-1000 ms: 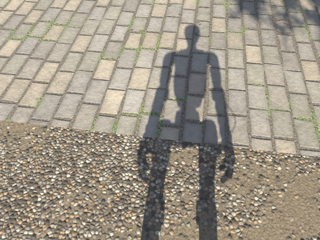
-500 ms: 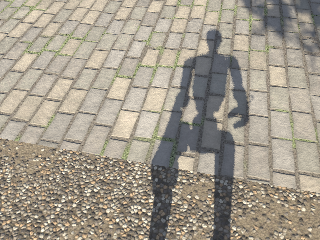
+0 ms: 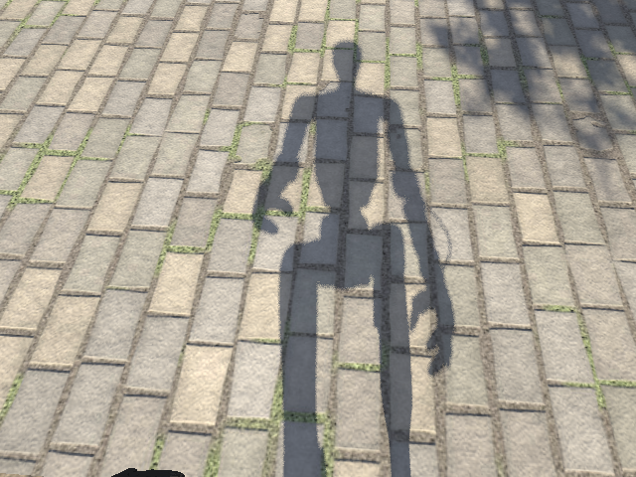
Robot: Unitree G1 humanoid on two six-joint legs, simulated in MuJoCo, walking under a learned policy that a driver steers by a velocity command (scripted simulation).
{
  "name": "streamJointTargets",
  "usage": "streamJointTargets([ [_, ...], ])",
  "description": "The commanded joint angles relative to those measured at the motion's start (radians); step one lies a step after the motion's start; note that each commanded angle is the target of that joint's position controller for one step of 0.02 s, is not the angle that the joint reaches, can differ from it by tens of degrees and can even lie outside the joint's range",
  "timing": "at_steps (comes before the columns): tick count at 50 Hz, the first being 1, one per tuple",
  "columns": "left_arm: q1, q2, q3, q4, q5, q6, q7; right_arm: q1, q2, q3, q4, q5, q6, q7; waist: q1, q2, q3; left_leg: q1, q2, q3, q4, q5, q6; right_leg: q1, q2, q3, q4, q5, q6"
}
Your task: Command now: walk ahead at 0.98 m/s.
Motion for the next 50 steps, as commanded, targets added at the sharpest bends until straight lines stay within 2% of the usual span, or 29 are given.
streamJointTargets([
  [1,-0.127,0.029,-0.01,-0.081,-0.014,-0.01,-0.002,-0.014,-0.145,-0.013,-0.056,0.005,-0.027,-0.014,0.034,0.047,0.161,-0.199,0.257,-0.069,-0.164,0.687,0.044,0.224,0.067,-0.068,-0.182,0.1,-0.025],
  [4,-0.065,0.092,0.009,-0.071,-0.01,-0.01,0.019,-0.001,-0.203,-0.018,-0.044,-0.018,-0.007,-0.033,0.083,0.118,0.043,0.046,0.29,-0.038,0.06,1.257,0.015,0.321,0.183,-0.109,-0.232,-0.075,-0.06],
  [6,0.251,0.161,0.042,0.016,-0.012,-0.009,0.046,-0.039,-0.249,-0.031,-0.042,-0.045,0.024,-0.052,0.235,0.157,-0.129,0.046,0.316,-0.032,0.472,1.346,0.017,0.618,0.216,-0.07,-0.253,-0.212,-0.095],
  [7,0.441,0.204,0.064,0.071,0.003,-0.006,0.063,-0.086,-0.24,-0.033,-0.056,-0.047,0.03,-0.052,0.324,0.14,-0.207,-0.121,0.284,-0.019,0.761,1.14,0.023,0.859,0.144,-0.005,-0.256,-0.291,-0.122],
  [8,0.536,0.288,0.088,0.085,0.032,-0.003,0.077,-0.059,-0.104,-0.006,-0.098,-0.03,0.022,-0.033,0.278,-0.063,-0.306,-0.462,0.158,-0.021,1.166,0.428,0.022,1.127,-0.123,0.339,-0.231,-0.57,-0.179],
  [9,0.491,0.278,0.095,0.09,0.029,-0.003,0.055,0.029,-0.07,0.0,-0.119,0.029,0.0,-0.014,0.182,-0.255,-0.404,-0.777,0.017,-0.156,1.413,-0.148,0.012,1.279,-0.278,0.899,-0.454,-0.731,-0.292],
  [10,0.388,0.206,0.087,0.09,0.012,-0.008,0.042,-0.118,-0.141,-0.01,-0.15,0.018,-0.003,-0.026,0.172,-0.097,-0.226,-0.885,0.113,-0.18,1.383,-0.03,0.043,1.153,-0.212,0.778,-0.518,-0.723,-0.241],
  [12,0.31,0.096,0.062,0.108,0.013,-0.027,0.036,-0.236,-0.119,-0.005,-0.178,-0.001,-0.001,-0.017,0.112,0.079,-0.043,-0.831,0.182,-0.171,1.254,0.062,0.041,0.844,-0.147,0.521,-0.57,-0.515,-0.187],
  [13,0.307,0.063,0.048,0.124,0.011,-0.034,0.041,-0.243,-0.095,0.0,-0.187,-0.025,0.015,-0.007,0.069,0.082,-0.002,-0.783,0.205,-0.176,1.212,0.065,0.031,0.728,-0.093,0.433,-0.59,-0.467,-0.149],
  [15,0.333,0.057,0.04,0.156,-0.007,-0.05,0.048,-0.237,-0.054,0.012,-0.201,-0.045,0.043,0.017,0.023,0.019,0.045,-0.773,0.242,-0.16,1.142,0.059,-0.002,0.622,-0.061,0.352,-0.648,-0.454,-0.137],
  [19,0.39,0.103,0.041,0.167,-0.023,-0.073,0.038,-0.492,-0.08,0.025,-0.31,-0.05,0.049,0.033,0.052,0.018,0.157,-0.855,0.269,-0.053,0.853,0.26,-0.043,0.539,0.016,0.17,-0.745,-0.18,-0.126],
  [21,0.415,0.113,0.041,0.169,-0.036,-0.083,0.036,-0.573,-0.065,0.04,-0.339,-0.036,0.039,0.044,0.071,0.017,0.159,-0.708,0.235,0.004,0.62,0.426,-0.034,0.497,0.049,0.097,-0.77,0.002,-0.096],
  [23,0.462,0.151,0.044,0.184,-0.045,-0.09,0.041,-0.635,-0.075,0.043,-0.354,-0.023,0.037,0.047,0.095,0.005,0.161,-0.632,0.2,0.035,0.496,0.531,-0.011,0.582,0.012,0.083,-0.832,0.135,-0.085],
  [26,0.499,0.192,0.044,0.199,-0.029,-0.076,0.053,-0.637,-0.128,0.029,-0.358,-0.029,0.036,0.03,0.087,-0.041,0.094,-0.619,0.119,0.074,0.403,0.448,0.025,0.867,-0.022,0.039,-0.707,0.596,-0.059],
  [28,0.494,0.236,0.051,0.206,-0.002,-0.05,0.073,-0.467,-0.184,0.004,-0.317,-0.031,0.038,0.01,-0.009,-0.11,-0.039,-0.445,0.051,0.06,0.407,0.288,0.051,0.957,-0.057,0.034,-0.433,0.871,-0.043],
  [29,0.462,0.256,0.058,0.203,0.009,-0.033,0.084,-0.264,-0.22,-0.016,-0.253,-0.03,0.04,-0.006,-0.107,-0.118,-0.138,-0.253,0.04,0.044,0.399,0.223,0.067,0.92,-0.06,0.024,-0.189,0.861,-0.037],
  [30,0.424,0.24,0.057,0.19,0.016,-0.026,0.088,-0.065,-0.268,-0.04,-0.196,-0.04,0.046,-0.025,-0.197,-0.102,-0.221,-0.023,0.12,-0.029,0.422,0.122,0.09,0.757,-0.024,0.018,0.112,0.654,-0.036],
  [31,0.472,0.092,0.028,0.151,0.001,-0.033,0.071,0.017,-0.358,-0.064,-0.179,-0.066,0.048,-0.038,-0.132,0.139,-0.321,0.217,0.384,-0.367,0.425,-0.102,0.129,0.447,0.103,0.024,0.524,-0.126,-0.032],
  [32,0.584,0.071,0.022,0.131,-0.063,-0.053,0.056,-0.025,-0.358,-0.073,-0.177,-0.062,0.049,-0.016,-0.038,0.332,-0.454,0.372,0.535,-0.933,0.181,-0.239,0.24,0.162,0.229,0.164,0.77,-0.584,-0.023],
  [33,0.436,0.134,0.029,0.107,-0.049,-0.053,0.068,-0.143,-0.277,-0.068,-0.183,-0.046,0.045,-0.004,-0.027,0.15,-0.271,0.243,0.462,-0.795,0.132,-0.246,0.197,0.059,0.128,0.173,0.747,-0.459,-0.047],
  [35,0.297,0.113,0.022,0.077,-0.026,-0.05,0.06,-0.217,-0.161,-0.043,-0.163,-0.044,0.026,0.003,0.019,-0.029,-0.068,-0.075,0.384,-0.511,0.096,-0.033,0.147,0.106,0.06,0.158,0.61,-0.36,-0.04],
  [37,0.318,0.061,0.009,0.065,0.008,-0.017,0.034,-0.209,-0.111,-0.021,-0.128,-0.033,0.015,-0.006,0.094,0.025,-0.013,-0.265,0.322,-0.378,0.039,-0.002,0.109,0.192,0.02,0.159,0.522,-0.356,-0.018],
  [40,0.211,0.054,0.001,0.02,0.003,0.013,0.014,-0.182,-0.131,-0.024,-0.107,-0.015,-0.013,-0.004,0.101,0.042,0.091,-0.346,0.287,-0.204,-0.055,0.113,0.061,0.105,0.001,0.137,0.417,-0.282,0.006],
  [41,0.154,0.066,0.003,0.007,-0.005,0.017,0.012,-0.171,-0.116,-0.02,-0.106,-0.013,-0.016,0.001,0.084,0.028,0.113,-0.351,0.229,-0.094,-0.062,0.254,0.011,0.095,0.021,0.107,0.362,-0.215,0.001],
  [42,0.114,0.042,-0.01,-0.027,-0.008,0.014,0.007,-0.159,-0.147,-0.023,-0.108,-0.015,-0.024,0.005,0.085,0.094,0.117,-0.381,0.246,-0.067,-0.079,0.345,0.01,0.113,0.018,0.087,0.259,-0.135,0.0],
  [45,-0.009,0.034,-0.024,-0.056,-0.009,-0.006,-0.003,-0.129,-0.119,-0.005,-0.096,-0.001,-0.036,-0.003,0.06,0.011,0.161,-0.377,0.199,0.087,-0.057,0.769,-0.041,0.229,0.085,-0.056,-0.028,0.079,-0.009],
  [47,0.007,0.032,-0.03,-0.05,-0.005,-0.02,-0.012,-0.101,-0.163,-0.004,-0.097,0.01,-0.048,-0.023,0.071,0.037,0.128,-0.286,0.224,0.116,0.038,1.009,-0.072,0.306,0.129,-0.112,-0.151,0.176,-0.023],
  [49,0.122,0.084,-0.013,-0.006,0.017,-0.02,-0.009,-0.107,-0.213,-0.015,-0.108,0.014,-0.034,-0.056,0.113,0.092,0.026,-0.189,0.239,0.134,0.243,1.2,-0.108,0.443,0.22,-0.156,-0.192,0.127,-0.042],
  [50,0.149,0.176,0.039,-0.044,-0.058,-0.034,-0.016,-0.148,-0.315,-0.034,-0.139,0.014,0.0,-0.086,0.166,0.192,-0.11,-0.161,0.258,0.074,0.415,1.34,-0.154,0.572,0.234,-0.072,-0.148,0.089,-0.045],
])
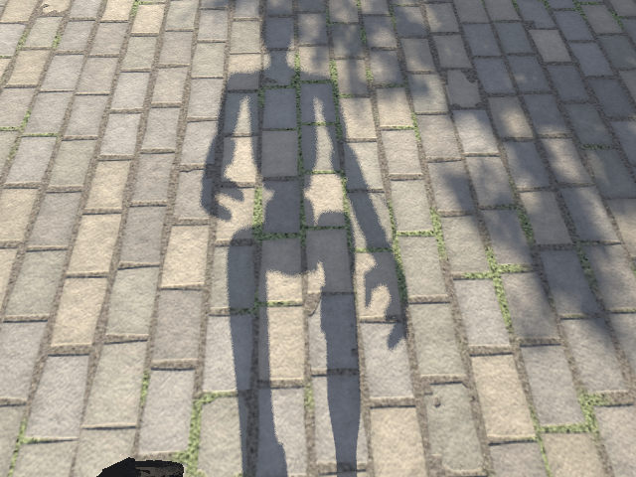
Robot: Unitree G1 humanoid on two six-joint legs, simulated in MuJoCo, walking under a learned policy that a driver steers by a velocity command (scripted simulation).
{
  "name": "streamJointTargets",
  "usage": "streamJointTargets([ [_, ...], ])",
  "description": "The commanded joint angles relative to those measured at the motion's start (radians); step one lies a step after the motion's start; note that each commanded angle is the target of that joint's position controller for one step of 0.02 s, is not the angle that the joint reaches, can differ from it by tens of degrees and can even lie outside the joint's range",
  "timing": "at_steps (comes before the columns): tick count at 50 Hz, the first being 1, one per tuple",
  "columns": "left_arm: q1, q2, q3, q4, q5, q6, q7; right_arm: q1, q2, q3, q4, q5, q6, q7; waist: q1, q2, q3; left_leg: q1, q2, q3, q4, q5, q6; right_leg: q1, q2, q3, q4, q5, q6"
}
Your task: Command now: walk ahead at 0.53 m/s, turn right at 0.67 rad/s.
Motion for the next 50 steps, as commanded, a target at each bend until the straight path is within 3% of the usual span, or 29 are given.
streamJointTargets([
  [1,0.364,0.229,0.093,0.015,-0.062,-0.014,-0.003,-0.188,-0.308,-0.064,-0.133,-0.014,0.034,-0.062,0.281,0.208,-0.243,-0.261,0.226,-0.054,0.546,1.422,-0.113,0.626,0.088,0.048,-0.02,0.041,-0.041],
  [2,0.515,0.245,0.102,0.064,-0.059,-0.002,0.014,-0.252,-0.279,-0.062,-0.157,-0.015,0.043,-0.054,0.337,0.085,-0.244,-0.36,0.096,-0.024,0.945,0.843,-0.144,0.752,0.004,0.148,-0.188,0.202,-0.077],
  [3,0.461,0.283,0.092,0.049,-0.003,0.0,0.029,-0.146,-0.083,-0.014,-0.216,-0.067,0.025,-0.026,0.165,-0.308,-0.269,-0.806,-0.042,-0.142,1.34,-0.255,-0.161,1.052,-0.145,0.422,0.032,0.766,-0.162],
  [4,0.405,0.285,0.095,-0.006,0.053,-0.003,0.033,-0.012,-0.092,0.0,-0.239,-0.011,0.002,0.0,0.132,-0.193,-0.55,-0.928,-0.038,-0.379,1.509,-0.241,-0.144,1.209,-0.343,0.778,-0.058,0.653,-0.365],
  [5,0.31,0.262,0.109,-0.078,0.027,0.01,0.038,-0.103,-0.185,-0.018,-0.27,-0.002,-0.008,0.008,0.147,-0.008,-0.516,-0.907,0.01,-0.402,1.42,-0.142,-0.087,1.088,-0.298,0.772,-0.15,0.411,-0.347],
  [6,0.214,0.227,0.102,-0.104,-0.013,0.015,0.041,-0.161,-0.187,-0.025,-0.301,0.0,-0.004,0.008,0.077,0.117,-0.338,-0.951,0.037,-0.374,1.326,-0.099,-0.066,0.894,-0.241,0.725,-0.226,0.167,-0.323],
  [7,0.152,0.187,0.088,-0.126,-0.037,0.02,0.042,-0.189,-0.197,-0.034,-0.296,-0.017,0.01,0.0,0.031,0.216,-0.235,-0.914,0.071,-0.354,1.253,-0.073,-0.069,0.704,-0.199,0.685,-0.283,0.069,-0.285],
  [10,0.133,0.176,0.089,-0.154,-0.032,0.032,0.052,-0.218,-0.191,-0.046,-0.344,-0.03,0.054,-0.019,-0.012,0.139,-0.112,-0.791,0.102,-0.335,0.993,-0.038,-0.11,0.371,-0.089,0.548,-0.308,0.225,-0.235],
  [14,0.179,0.212,0.108,-0.155,-0.041,0.081,0.105,-0.31,-0.13,-0.03,-0.387,-0.024,0.074,-0.04,0.02,0.03,-0.241,-0.706,0.039,-0.29,0.641,0.201,-0.146,0.371,0.008,0.439,-0.196,0.339,-0.127],
  [17,0.22,0.183,0.101,-0.157,-0.049,0.113,0.132,-0.404,-0.137,-0.028,-0.413,-0.016,0.083,-0.033,0.075,-0.041,-0.268,-0.706,0.041,-0.294,0.518,0.326,-0.144,0.422,0.007,0.453,-0.156,0.176,-0.05],
  [21,0.234,0.108,0.069,-0.162,-0.01,0.114,0.134,-0.448,-0.149,-0.026,-0.42,-0.022,0.068,-0.008,0.112,-0.083,-0.228,-0.724,0.106,-0.314,0.418,0.337,-0.093,0.524,-0.093,0.516,-0.11,0.047,-0.065],
  [22,0.228,0.08,0.055,-0.154,-0.003,0.107,0.127,-0.436,-0.145,-0.026,-0.413,-0.024,0.059,0.002,0.104,-0.074,-0.221,-0.664,0.118,-0.314,0.354,0.341,-0.067,0.513,-0.105,0.506,-0.091,0.044,-0.063],
  [24,0.245,0.108,0.057,-0.136,0.001,0.088,0.108,-0.418,-0.168,-0.04,-0.413,-0.027,0.045,0.014,0.09,-0.051,-0.179,-0.499,0.099,-0.314,0.202,0.538,0.001,0.45,-0.055,0.463,-0.052,-0.052,-0.029],
  [25,0.299,0.12,0.063,-0.131,0.013,0.074,0.103,-0.42,-0.229,-0.055,-0.431,-0.036,0.043,0.015,0.125,0.042,-0.172,-0.437,0.177,-0.422,0.217,0.846,0.062,0.411,0.026,0.401,0.033,-0.222,0.006],
  [26,0.351,0.135,0.069,-0.123,0.003,0.066,0.106,-0.399,-0.265,-0.067,-0.43,-0.045,0.053,0.013,0.145,0.222,-0.184,-0.361,0.289,-0.57,0.193,1.021,0.204,0.321,0.119,0.28,0.184,-0.439,0.08],
  [27,0.287,0.17,0.075,-0.144,0.011,0.067,0.111,-0.315,-0.23,-0.067,-0.414,-0.033,0.067,0.007,0.09,0.309,-0.213,-0.311,0.383,-0.766,0.136,1.024,0.305,0.236,0.138,0.214,0.303,-0.675,0.14],
  [28,0.204,0.198,0.084,-0.17,-0.002,0.079,0.111,-0.223,-0.232,-0.072,-0.399,-0.018,0.078,0.006,0.03,0.28,-0.242,-0.226,0.415,-0.885,0.106,0.894,0.331,0.129,0.139,0.237,0.46,-0.85,0.164],
  [30,0.159,0.16,0.083,-0.168,-0.01,0.112,0.106,-0.242,-0.265,-0.09,-0.425,-0.002,0.097,-0.001,0.032,0.106,-0.225,-0.269,0.347,-0.842,0.106,0.593,0.245,0.072,0.119,0.287,0.642,-0.78,0.179],
  [31,0.148,0.138,0.079,-0.171,-0.01,0.12,0.104,-0.28,-0.263,-0.091,-0.44,0.004,0.109,-0.009,0.05,0.084,-0.195,-0.335,0.3,-0.788,0.087,0.489,0.202,0.076,0.106,0.289,0.611,-0.719,0.176],
  [33,0.126,0.093,0.07,-0.177,-0.02,0.122,0.106,-0.333,-0.235,-0.09,-0.46,0.014,0.141,-0.016,0.075,0.125,-0.154,-0.428,0.181,-0.689,0.051,0.295,0.122,0.144,0.113,0.239,0.391,-0.64,0.17],
  [36,0.114,0.072,0.072,-0.159,-0.034,0.105,0.102,-0.298,-0.238,-0.107,-0.456,0.008,0.169,-0.029,0.059,0.225,-0.187,-0.425,0.135,-0.697,0.033,0.206,0.11,0.263,0.144,0.223,0.161,-0.614,0.17],
  [39,0.125,0.102,0.083,-0.14,-0.043,0.081,0.093,-0.273,-0.26,-0.127,-0.459,0.011,0.178,-0.038,0.05,0.274,-0.2,-0.413,0.15,-0.779,0.013,0.143,0.112,0.348,0.139,0.252,-0.009,-0.556,0.152],
  [42,0.211,0.149,0.108,-0.096,-0.042,0.069,0.089,-0.294,-0.251,-0.13,-0.472,0.031,0.182,-0.04,0.094,0.251,-0.199,-0.525,0.097,-0.784,0.038,0.016,0.056,0.563,0.073,0.249,-0.256,-0.404,0.109],
  [43,0.232,0.194,0.121,-0.095,-0.029,0.072,0.094,-0.263,-0.213,-0.119,-0.47,0.03,0.185,-0.038,0.084,0.16,-0.23,-0.648,0.037,-0.717,0.17,-0.138,0.012,0.704,-0.077,0.35,-0.291,-0.427,0.053],
  [44,0.196,0.264,0.131,-0.103,0.015,0.077,0.09,-0.282,-0.178,-0.113,-0.503,0.04,0.179,-0.031,0.055,-0.18,-0.182,-0.85,-0.102,-0.463,0.449,-0.185,-0.024,0.687,-0.301,0.609,-0.354,-0.398,-0.081],
  [45,0.11,0.22,0.123,-0.138,0.048,0.068,0.091,-0.259,-0.258,-0.136,-0.494,0.02,0.161,-0.02,0.032,-0.196,-0.14,-0.898,-0.023,-0.442,0.67,-0.145,-0.066,0.594,-0.394,0.663,-0.373,-0.306,-0.131],
  [46,0.036,0.162,0.108,-0.165,0.036,0.065,0.103,-0.233,-0.301,-0.15,-0.463,0.015,0.163,-0.014,0.004,-0.117,-0.118,-0.88,0.012,-0.402,0.784,-0.074,-0.081,0.559,-0.347,0.539,-0.347,-0.26,-0.104],
  [48,0.0,0.119,0.091,-0.179,0.001,0.067,0.12,-0.177,-0.255,-0.139,-0.418,0.005,0.183,-0.017,0.001,-0.04,-0.102,-0.886,0.025,-0.368,0.947,0.028,-0.101,0.551,-0.249,0.379,-0.306,-0.217,-0.051],
  [50,0.042,0.128,0.085,-0.171,-0.002,0.075,0.128,-0.205,-0.214,-0.118,-0.437,0.01,0.187,-0.009,0.028,-0.04,-0.075,-0.912,0.059,-0.303,1.03,0.063,-0.126,0.536,-0.224,0.288,-0.302,-0.092,-0.072],
])
Over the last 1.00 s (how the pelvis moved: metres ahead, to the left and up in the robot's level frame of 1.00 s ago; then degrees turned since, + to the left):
0.98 0.02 -0.01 -7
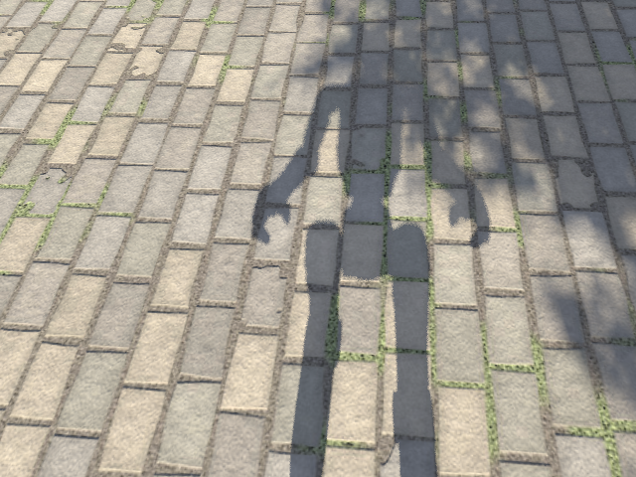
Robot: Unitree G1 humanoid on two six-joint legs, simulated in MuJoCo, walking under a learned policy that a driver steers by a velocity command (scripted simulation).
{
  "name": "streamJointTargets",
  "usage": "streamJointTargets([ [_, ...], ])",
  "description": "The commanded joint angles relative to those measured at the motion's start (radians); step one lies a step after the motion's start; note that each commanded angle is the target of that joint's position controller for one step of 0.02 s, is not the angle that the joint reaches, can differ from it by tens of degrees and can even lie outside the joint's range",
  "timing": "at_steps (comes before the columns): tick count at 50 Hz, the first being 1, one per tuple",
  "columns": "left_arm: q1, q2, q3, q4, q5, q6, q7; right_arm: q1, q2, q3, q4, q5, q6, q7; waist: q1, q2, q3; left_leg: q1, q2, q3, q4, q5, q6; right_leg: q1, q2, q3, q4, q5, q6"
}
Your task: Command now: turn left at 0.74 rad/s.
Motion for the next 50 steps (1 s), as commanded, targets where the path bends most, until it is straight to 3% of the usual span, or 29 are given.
streamJointTargets([
  [1,-0.064,0.106,0.012,-0.088,-0.003,-0.01,0.014,-0.006,-0.041,-0.001,-0.074,0.002,-0.006,0.006,0.0,-0.137,-0.017,-0.124,0.093,0.071,0.148,0.038,-0.041,0.091,-0.249,0.125,-0.108,0.365,-0.181],
  [3,0.014,0.132,0.019,-0.066,-0.002,0.002,0.011,-0.081,-0.017,0.017,-0.11,0.002,-0.014,0.009,0.05,-0.155,-0.028,-0.148,0.109,0.082,0.041,0.03,-0.062,0.181,-0.266,0.126,-0.092,0.444,-0.212],
  [7,0.015,0.192,0.038,-0.057,-0.016,0.011,-0.008,-0.109,0.008,0.04,-0.128,-0.008,-0.021,0.024,0.056,-0.2,-0.065,0.016,0.123,0.126,-0.193,-0.023,-0.049,0.171,-0.288,0.082,-0.067,0.495,-0.223],
  [9,0.022,0.183,0.03,-0.042,-0.029,0.007,-0.022,-0.106,0.016,0.045,-0.117,-0.011,-0.024,0.023,0.051,-0.219,-0.077,0.161,0.103,0.152,-0.336,-0.038,-0.027,0.109,-0.273,0.089,-0.053,0.485,-0.22],
  [11,0.012,0.126,0.004,-0.024,-0.042,-0.004,-0.036,-0.055,0.041,0.048,-0.078,-0.018,-0.026,0.018,0.01,-0.214,-0.077,0.337,0.084,0.157,-0.613,0.102,0.007,0.061,-0.241,0.098,-0.011,0.45,-0.186],
  [12,0.021,0.122,-0.001,-0.013,-0.056,-0.011,-0.043,-0.03,0.026,0.042,-0.062,-0.02,-0.028,0.015,-0.013,-0.204,-0.06,0.455,0.068,0.169,-0.798,0.277,0.033,0.009,-0.222,0.101,0.009,0.422,-0.146],
  [13,0.062,0.132,0.0,-0.006,-0.05,-0.025,-0.051,-0.013,-0.041,0.026,-0.068,-0.023,-0.029,0.003,-0.004,-0.185,-0.09,0.603,0.132,0.101,-0.777,0.395,0.054,-0.068,-0.196,0.109,0.034,0.323,-0.08],
  [14,0.068,0.092,-0.015,-0.032,-0.013,-0.04,-0.063,0.051,-0.13,0.006,-0.082,-0.041,-0.02,-0.014,-0.007,-0.015,-0.194,0.807,0.34,-0.058,-0.645,0.818,0.119,-0.215,-0.128,0.07,0.186,-0.006,-0.007],
  [15,0.071,0.073,-0.019,-0.047,-0.032,-0.049,-0.064,0.019,-0.168,-0.01,-0.065,-0.045,-0.009,-0.018,-0.003,0.215,-0.204,0.739,0.495,-0.13,-0.648,0.869,0.271,-0.329,-0.056,-0.032,0.307,-0.331,0.051],
  [16,0.015,0.154,0.004,-0.048,-0.055,-0.039,-0.054,0.062,-0.125,-0.009,-0.072,-0.049,-0.019,-0.011,-0.086,0.182,-0.202,0.706,0.5,-0.168,-0.74,0.54,0.338,-0.396,-0.063,-0.027,0.533,-0.429,0.075],
  [17,-0.003,0.18,0.022,-0.054,-0.071,-0.028,-0.053,0.091,-0.1,-0.005,-0.053,-0.037,-0.035,-0.007,-0.097,0.152,-0.154,0.687,0.483,-0.181,-0.822,0.07,0.318,-0.496,-0.095,-0.005,0.682,-0.378,0.065],
  [18,0.004,0.167,0.028,-0.051,-0.067,-0.012,-0.048,0.056,-0.09,-0.001,-0.047,-0.015,-0.054,-0.006,-0.072,0.164,-0.097,0.638,0.458,-0.182,-0.882,-0.216,0.27,-0.553,-0.12,0.005,0.745,-0.311,0.054],
  [19,0.015,0.163,0.033,-0.054,-0.057,0.001,-0.045,0.011,-0.075,0.004,-0.04,0.0,-0.073,-0.005,-0.051,0.189,-0.031,0.586,0.448,-0.168,-0.935,-0.318,0.243,-0.594,-0.132,0.02,0.767,-0.239,0.057],
  [22,0.043,0.115,0.033,-0.057,-0.049,-0.006,-0.046,-0.02,-0.02,0.017,-0.022,-0.017,-0.12,-0.004,-0.015,0.133,0.015,0.547,0.426,-0.044,-0.992,-0.241,0.201,-0.625,-0.148,0.015,0.83,-0.06,0.06],
  [26,0.021,0.08,0.026,-0.087,-0.055,-0.011,-0.055,0.013,-0.032,0.004,0.019,-0.028,-0.145,-0.001,-0.011,0.079,0.035,0.584,0.446,0.095,-1.01,-0.121,0.199,-0.676,-0.181,0.032,0.78,0.045,0.065],
  [27,-0.017,0.094,0.028,-0.099,0.051,0.019,-0.105,0.067,-0.062,0.006,0.047,-0.078,-0.137,0.012,-0.013,-0.014,0.049,0.529,0.451,0.148,-1.027,-0.141,0.186,-0.621,-0.152,-0.006,0.745,0.038,0.049],
  [30,-0.039,0.085,0.024,-0.121,0.016,0.041,-0.155,0.031,-0.086,-0.003,0.059,-0.07,-0.141,0.015,0.014,0.092,0.087,0.496,0.456,0.249,-1.054,-0.159,0.152,-0.561,-0.176,-0.029,0.615,0.082,0.014],
  [34,-0.108,0.103,0.017,-0.147,0.006,0.04,-0.155,0.037,-0.112,-0.011,0.088,-0.075,-0.131,0.017,0.008,0.088,0.125,0.543,0.458,0.363,-1.049,-0.148,0.13,-0.458,-0.17,-0.124,0.453,-0.038,-0.065],
  [36,-0.098,0.116,0.016,-0.144,0.003,0.038,-0.142,0.054,-0.133,-0.015,0.105,-0.076,-0.116,0.023,0.011,0.079,0.116,0.587,0.457,0.409,-0.957,0.053,0.135,-0.373,-0.118,-0.195,0.402,-0.14,-0.114],
  [37,0.004,0.129,0.024,-0.114,-0.003,0.033,-0.126,0.05,-0.151,-0.019,0.11,-0.069,-0.107,0.027,0.062,0.067,0.063,0.584,0.45,0.444,-0.785,0.372,0.138,-0.237,-0.047,-0.24,0.388,-0.189,-0.136],
  [38,0.216,0.145,0.041,-0.044,-0.009,0.019,-0.107,0.025,-0.158,-0.017,0.109,-0.053,-0.095,0.035,0.178,-0.013,-0.053,0.527,0.404,0.502,-0.448,0.708,0.131,0.023,0.04,-0.259,0.314,-0.146,-0.161],
  [39,0.449,0.224,0.07,0.037,-0.003,0.008,-0.088,0.014,-0.112,0.005,0.085,-0.059,-0.096,0.043,0.268,-0.178,-0.152,0.299,0.348,0.491,-0.033,0.623,0.099,0.31,0.049,-0.124,0.225,-0.263,-0.171],
  [40,0.353,0.375,0.089,0.009,-0.01,0.008,-0.076,0.017,0.071,0.053,-0.02,-0.064,-0.112,0.062,0.128,-0.536,-0.14,-0.169,0.15,0.354,0.267,-0.189,0.026,0.446,-0.212,0.519,-0.088,-0.68,-0.269],
  [41,0.296,0.344,0.082,-0.046,-0.025,0.003,-0.073,-0.134,0.0,0.052,-0.066,-0.082,-0.126,0.061,0.17,-0.349,-0.134,-0.281,0.13,0.128,0.352,-0.124,0.03,0.403,-0.277,0.776,-0.266,-0.657,-0.269],
  [42,0.293,0.308,0.07,-0.026,-0.002,-0.001,-0.064,-0.159,-0.039,0.048,-0.069,-0.074,-0.136,0.063,0.145,-0.236,-0.072,-0.33,0.174,0.129,0.366,-0.033,0.052,0.382,-0.313,0.688,-0.226,-0.518,-0.255],
  [43,0.295,0.27,0.061,-0.017,0.009,-0.011,-0.057,-0.078,-0.032,0.056,-0.016,-0.067,-0.141,0.057,0.098,-0.142,-0.055,-0.264,0.229,0.135,0.29,0.055,0.074,0.292,-0.308,0.574,-0.186,-0.415,-0.229],
  [45,0.17,0.183,0.026,-0.037,0.009,-0.042,-0.053,0.022,-0.019,0.065,0.052,-0.07,-0.12,0.064,0.007,-0.108,-0.025,-0.104,0.283,0.123,0.183,0.162,0.085,0.094,-0.221,0.379,-0.195,-0.32,-0.161],
  [46,0.163,0.153,0.013,-0.035,0.003,-0.059,-0.056,0.034,-0.02,0.065,0.075,-0.062,-0.1,0.072,-0.001,-0.101,-0.011,-0.074,0.289,0.125,0.163,0.198,0.084,0.058,-0.203,0.324,-0.226,-0.271,-0.132],
  [50,0.275,0.142,0.007,0.028,-0.002,-0.097,-0.066,-0.085,0.009,0.071,0.091,-0.021,-0.065,0.086,0.045,-0.042,0.125,-0.2,0.226,0.139,0.022,0.338,0.102,0.109,-0.15,0.073,-0.323,0.138,-0.034],
])
Over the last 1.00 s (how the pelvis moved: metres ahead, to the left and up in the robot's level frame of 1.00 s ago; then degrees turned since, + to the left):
0.31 0.01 0.02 5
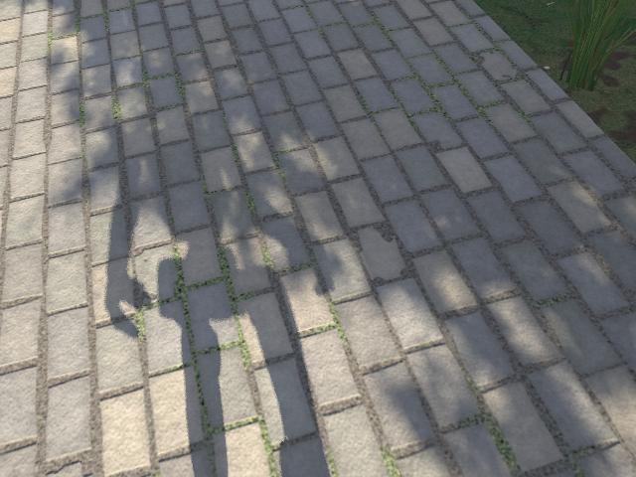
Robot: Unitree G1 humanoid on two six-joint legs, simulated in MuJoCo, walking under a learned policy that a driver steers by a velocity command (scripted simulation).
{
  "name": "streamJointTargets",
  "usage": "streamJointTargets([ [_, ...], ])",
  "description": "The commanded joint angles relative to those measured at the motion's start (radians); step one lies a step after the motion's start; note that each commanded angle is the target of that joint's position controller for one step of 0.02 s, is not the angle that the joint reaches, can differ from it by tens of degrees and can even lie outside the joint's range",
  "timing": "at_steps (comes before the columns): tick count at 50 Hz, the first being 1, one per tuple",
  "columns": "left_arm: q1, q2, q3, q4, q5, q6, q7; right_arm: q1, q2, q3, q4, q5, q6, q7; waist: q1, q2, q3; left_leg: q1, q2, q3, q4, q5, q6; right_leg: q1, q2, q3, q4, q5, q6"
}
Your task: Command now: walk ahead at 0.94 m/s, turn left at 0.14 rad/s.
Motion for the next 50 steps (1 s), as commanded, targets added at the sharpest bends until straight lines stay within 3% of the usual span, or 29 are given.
streamJointTargets([
  [1,0.044,0.151,0.037,-0.029,0.0,-0.044,0.002,-0.087,-0.076,-0.02,-0.033,0.029,0.005,0.005,0.024,-0.052,0.151,-0.126,-0.062,-0.033,-0.111,0.112,0.024,-0.013,-0.225,0.093,-0.311,0.345,0.083],
  [5,0.047,0.105,0.006,0.009,-0.006,-0.063,0.018,-0.16,-0.052,-0.004,-0.038,0.022,-0.015,0.019,0.008,-0.068,0.14,-0.043,-0.147,0.11,-0.358,0.25,0.071,0.061,-0.203,-0.091,-0.344,0.791,0.149],
  [7,0.022,0.12,0.001,0.019,-0.008,-0.074,0.034,-0.123,-0.056,0.002,-0.021,0.018,-0.017,0.023,-0.027,-0.091,0.091,0.107,-0.195,0.188,-0.459,0.294,0.096,0.106,-0.219,-0.139,-0.31,1.166,0.173],
  [9,-0.016,0.178,0.017,0.021,0.001,-0.067,0.066,0.003,-0.106,-0.01,0.025,0.021,-0.004,0.013,-0.105,-0.153,-0.002,0.257,-0.255,0.223,-0.475,0.26,0.111,0.216,-0.255,-0.156,-0.159,1.536,0.192],
  [11,-0.102,0.229,0.037,0.003,0.021,-0.033,0.094,0.298,-0.198,-0.047,0.109,0.017,0.011,-0.001,-0.266,-0.171,-0.113,0.517,-0.306,0.209,-0.478,0.136,0.152,0.211,-0.283,-0.147,0.245,1.727,0.203],
  [12,-0.226,0.26,0.051,-0.024,0.025,-0.017,0.099,0.549,-0.238,-0.074,0.174,0.021,0.015,-0.011,-0.415,-0.154,-0.141,0.71,-0.23,0.08,-0.554,0.108,0.238,0.06,-0.26,-0.135,0.67,1.589,0.194],
  [13,-0.336,0.172,0.031,-0.042,0.022,-0.018,0.073,0.619,-0.215,-0.077,0.229,0.041,0.019,-0.026,-0.426,0.04,-0.068,0.836,-0.177,-0.006,-0.62,0.097,0.282,-0.229,-0.071,-0.132,1.154,0.53,0.155],
  [14,-0.363,-0.019,-0.023,-0.12,0.035,-0.042,0.053,0.472,-0.194,-0.069,0.225,0.028,0.022,-0.029,-0.236,0.226,0.026,0.869,-0.138,-0.25,-0.49,0.248,0.338,-0.632,0.038,0.019,1.455,-0.145,0.16],
  [15,-0.18,-0.029,-0.049,-0.206,-0.003,-0.06,0.032,0.311,-0.232,-0.073,0.149,0.009,0.016,-0.043,-0.079,0.258,-0.148,0.981,0.051,-0.754,-0.76,-0.149,0.505,-0.816,0.001,0.227,1.455,-0.164,0.167],
  [16,-0.19,0.071,-0.048,-0.18,0.031,-0.083,0.02,0.254,-0.178,-0.074,0.105,0.001,0.013,-0.049,-0.081,0.006,-0.093,0.861,0.097,-0.888,-0.977,-0.493,0.471,-0.803,-0.068,0.256,1.306,-0.07,0.126],
  [17,-0.225,0.122,-0.037,-0.166,0.039,-0.085,0.014,0.211,-0.137,-0.066,0.103,-0.008,0.006,-0.051,-0.033,-0.158,0.02,0.663,0.075,-0.828,-1.025,-0.53,0.415,-0.739,-0.11,0.233,1.176,-0.007,0.121],
  [18,-0.256,0.116,-0.041,-0.174,0.059,-0.07,0.017,0.199,-0.142,-0.062,0.109,-0.004,-0.008,-0.05,0.001,-0.201,0.087,0.523,0.033,-0.749,-1.029,-0.437,0.387,-0.692,-0.138,0.22,1.085,-0.023,0.138],
  [20,-0.28,0.102,-0.055,-0.181,0.069,-0.02,0.018,0.193,-0.154,-0.056,0.111,0.006,-0.043,-0.054,0.033,-0.209,0.162,0.295,-0.05,-0.592,-1.056,-0.338,0.354,-0.582,-0.202,0.18,0.883,-0.016,0.18],
  [23,-0.444,0.072,-0.076,-0.249,0.032,-0.011,0.007,0.202,-0.177,-0.072,0.103,0.016,-0.066,-0.046,-0.033,-0.107,0.167,0.158,-0.148,-0.413,-1.077,-0.084,0.307,-0.405,-0.228,0.101,0.51,0.209,0.214],
  [26,-0.53,0.038,-0.085,-0.278,0.001,-0.013,0.004,0.245,-0.196,-0.089,0.108,0.033,-0.064,-0.032,-0.124,-0.029,0.099,0.289,-0.172,-0.38,-1.021,0.123,0.234,-0.305,-0.174,0.059,0.267,0.419,0.2],
  [29,-0.515,0.08,-0.067,-0.277,0.004,-0.026,0.015,0.263,-0.216,-0.104,0.105,0.024,-0.055,-0.037,-0.136,0.017,0.039,0.499,-0.145,-0.409,-0.883,0.331,0.187,-0.265,-0.125,0.072,0.114,0.37,0.182],
  [30,-0.454,0.117,-0.05,-0.259,0.006,-0.032,0.024,0.253,-0.232,-0.108,0.1,0.02,-0.056,-0.04,-0.106,0.021,-0.015,0.548,-0.142,-0.414,-0.781,0.462,0.164,-0.185,-0.099,0.077,0.09,0.299,0.171],
  [31,-0.318,0.164,-0.027,-0.225,0.003,-0.04,0.035,0.222,-0.263,-0.115,0.094,0.015,-0.059,-0.037,-0.024,0.009,-0.109,0.555,-0.158,-0.393,-0.606,0.543,0.14,-0.03,-0.087,0.075,0.078,0.225,0.154],
  [32,-0.105,0.219,0.001,-0.177,0.01,-0.048,0.05,0.158,-0.265,-0.116,0.075,0.015,-0.068,-0.033,0.101,0.003,-0.214,0.427,-0.192,-0.37,-0.362,0.463,0.119,0.221,-0.157,0.122,0.127,0.153,0.13],
  [33,0.147,0.3,0.036,-0.135,0.037,-0.049,0.07,0.11,-0.134,-0.081,0.031,0.012,-0.083,-0.039,0.184,-0.141,-0.36,0.256,-0.236,-0.283,-0.025,-0.015,0.126,0.46,-0.408,0.362,0.123,-0.222,0.107],
  [34,0.048,0.381,0.055,-0.135,0.056,-0.038,0.06,0.214,-0.035,-0.044,-0.051,0.067,-0.08,-0.035,0.045,-0.518,-0.474,-0.025,-0.297,-0.166,0.218,-0.387,0.093,0.573,-0.647,0.971,-0.126,-0.462,-0.004],
  [35,-0.069,0.265,0.049,-0.158,0.047,-0.026,0.053,0.139,-0.12,-0.046,-0.015,0.035,-0.053,-0.048,0.047,-0.307,-0.294,-0.145,-0.185,-0.129,0.276,-0.273,0.103,0.435,-0.582,0.907,-0.154,-0.594,-0.003],
  [36,-0.121,0.174,0.028,-0.159,0.036,-0.022,0.048,0.059,-0.148,-0.056,-0.017,0.014,-0.042,-0.039,0.056,-0.18,-0.171,-0.152,-0.147,-0.099,0.223,-0.189,0.097,0.315,-0.525,0.685,-0.127,-0.42,0.018],
  [37,-0.121,0.136,0.02,-0.132,0.041,-0.019,0.044,0.022,-0.142,-0.056,-0.021,0.005,-0.033,-0.026,0.046,-0.096,-0.097,-0.122,-0.114,-0.09,0.182,-0.155,0.086,0.211,-0.479,0.526,-0.127,-0.19,0.033],
  [38,-0.083,0.123,0.015,-0.094,0.037,-0.023,0.046,-0.019,-0.121,-0.053,-0.043,-0.011,-0.023,-0.009,0.037,-0.108,-0.06,-0.111,-0.086,-0.094,0.159,-0.152,0.083,0.152,-0.444,0.413,-0.13,-0.062,0.043],
  [40,-0.025,0.072,0.004,-0.026,0.017,-0.039,0.034,-0.054,-0.069,-0.037,-0.08,-0.015,0.005,0.013,0.009,-0.157,-0.014,-0.131,-0.056,-0.081,0.155,-0.141,0.079,0.105,-0.411,0.266,-0.144,0.116,0.075],
  [42,-0.021,0.07,0.004,-0.001,0.002,-0.057,0.021,-0.107,-0.051,-0.021,-0.13,-0.015,0.02,0.024,-0.015,-0.147,0.017,-0.158,-0.043,-0.06,0.129,-0.093,0.078,0.062,-0.413,0.151,-0.174,0.291,0.085],
  [47,-0.039,0.123,0.013,0.039,0.007,-0.077,0.026,-0.268,-0.076,0.001,-0.206,-0.011,0.026,0.051,-0.042,-0.095,0.143,-0.067,-0.068,0.071,-0.204,0.106,0.099,-0.013,-0.338,-0.131,-0.287,0.523,0.116],
  [50,0.035,0.188,0.025,0.057,0.009,-0.066,0.04,-0.302,-0.08,0.006,-0.198,-0.011,0.019,0.056,-0.043,-0.103,0.122,0.122,-0.172,0.203,-0.377,0.096,0.155,0.067,-0.324,-0.221,-0.194,1.087,0.147],
])
Over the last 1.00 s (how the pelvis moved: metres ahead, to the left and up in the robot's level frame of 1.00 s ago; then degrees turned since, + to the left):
0.29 -0.16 -0.01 -24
